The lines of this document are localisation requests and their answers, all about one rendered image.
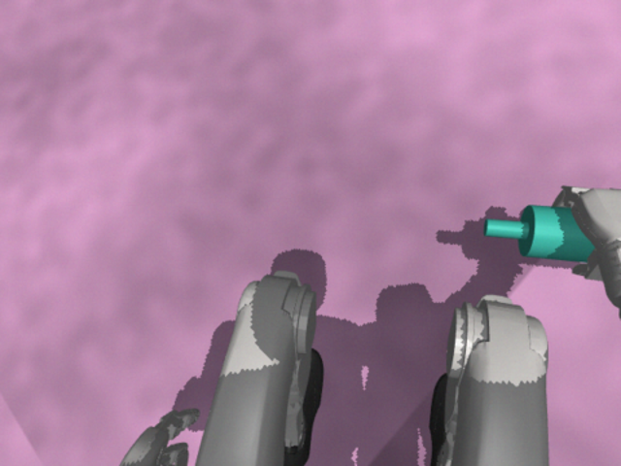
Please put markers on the right robot arm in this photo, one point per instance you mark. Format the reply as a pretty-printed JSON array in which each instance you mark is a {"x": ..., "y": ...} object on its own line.
[{"x": 609, "y": 260}]

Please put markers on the right robot foot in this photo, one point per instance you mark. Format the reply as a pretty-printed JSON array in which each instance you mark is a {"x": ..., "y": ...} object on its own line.
[{"x": 436, "y": 425}]

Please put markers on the left robot foot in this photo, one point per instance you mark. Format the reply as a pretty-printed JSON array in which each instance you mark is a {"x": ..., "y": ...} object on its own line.
[{"x": 299, "y": 455}]

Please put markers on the right robot hand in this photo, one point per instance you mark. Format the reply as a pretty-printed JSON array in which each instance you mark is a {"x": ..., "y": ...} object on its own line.
[{"x": 597, "y": 213}]

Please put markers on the bottle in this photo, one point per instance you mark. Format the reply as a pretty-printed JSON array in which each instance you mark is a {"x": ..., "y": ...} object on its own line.
[{"x": 544, "y": 232}]

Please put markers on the left robot hand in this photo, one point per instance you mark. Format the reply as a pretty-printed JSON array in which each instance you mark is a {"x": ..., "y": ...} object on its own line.
[{"x": 151, "y": 447}]

